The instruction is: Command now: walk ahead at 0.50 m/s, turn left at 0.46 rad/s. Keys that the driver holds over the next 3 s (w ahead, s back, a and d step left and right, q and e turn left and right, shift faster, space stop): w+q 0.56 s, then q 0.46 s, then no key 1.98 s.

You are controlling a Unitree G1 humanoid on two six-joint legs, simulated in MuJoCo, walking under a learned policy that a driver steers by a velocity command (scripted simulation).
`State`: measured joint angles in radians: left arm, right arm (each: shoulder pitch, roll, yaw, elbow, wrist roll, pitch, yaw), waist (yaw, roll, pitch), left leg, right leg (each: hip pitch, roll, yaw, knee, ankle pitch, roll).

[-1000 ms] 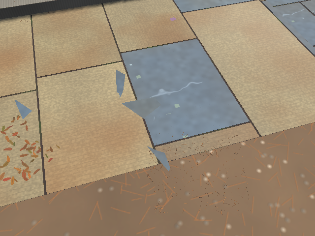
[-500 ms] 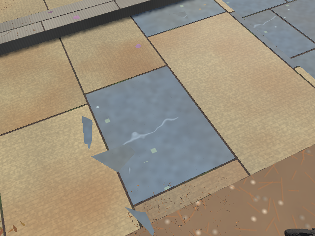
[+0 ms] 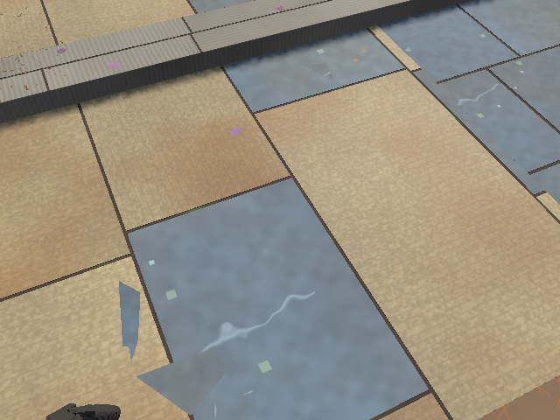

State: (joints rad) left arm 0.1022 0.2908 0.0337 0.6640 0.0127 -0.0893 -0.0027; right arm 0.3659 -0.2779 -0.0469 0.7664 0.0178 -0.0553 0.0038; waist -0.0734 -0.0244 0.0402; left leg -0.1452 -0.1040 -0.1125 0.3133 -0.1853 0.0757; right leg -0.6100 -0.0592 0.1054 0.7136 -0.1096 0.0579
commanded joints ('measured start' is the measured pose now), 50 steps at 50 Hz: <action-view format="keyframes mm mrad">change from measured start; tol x32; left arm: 1 -92 58 12 -75 -10 -21 -7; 10 270 280 96 4 2 -24 0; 50 33 109 27 6 -6 76 31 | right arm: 1 -3 -189 -53 -61 8 -3 -18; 50 -210 -203 -71 -221 -10 78 -33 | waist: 1 3 105 -29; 8 122 129 -124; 10 112 -312 -351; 30 140 -31 41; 36 -4 216 -557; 50 81 133 -174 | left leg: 1 -102 208 -183 -87 153 136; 7 -28 227 -304 80 103 77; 12 -651 120 -53 935 -288 -61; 33 -126 40 209 227 137 39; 36 555 512 -603 174 726 382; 42 -80 292 -213 37 601 228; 50 -168 212 -242 42 217 153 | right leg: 1 141 63 -39 -135 166 15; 8 495 17 4 -294 38 -92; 11 904 -359 674 -417 -444 -307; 28 621 -193 -188 -546 244 -208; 33 614 -155 -283 -83 822 -122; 34 426 -103 -291 178 579 -69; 35 -7 72 -266 570 -508 3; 36 -33 106 -20 749 -599 5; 50 143 64 -6 122 -126 44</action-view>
